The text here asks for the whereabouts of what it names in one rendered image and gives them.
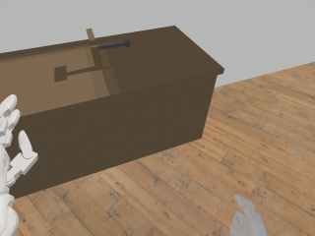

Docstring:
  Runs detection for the counter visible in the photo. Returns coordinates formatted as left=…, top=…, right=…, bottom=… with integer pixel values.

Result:
left=0, top=26, right=224, bottom=199

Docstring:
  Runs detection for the robot left forearm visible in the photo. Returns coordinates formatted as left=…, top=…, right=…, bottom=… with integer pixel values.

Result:
left=0, top=194, right=19, bottom=236

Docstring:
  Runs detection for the tap lever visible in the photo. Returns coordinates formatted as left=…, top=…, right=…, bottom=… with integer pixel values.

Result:
left=97, top=38, right=131, bottom=50

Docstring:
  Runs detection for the robot left hand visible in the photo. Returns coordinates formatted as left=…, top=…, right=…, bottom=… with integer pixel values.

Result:
left=0, top=94, right=38, bottom=195

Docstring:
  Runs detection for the robot right hand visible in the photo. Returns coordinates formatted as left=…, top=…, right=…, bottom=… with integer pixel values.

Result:
left=229, top=195, right=269, bottom=236

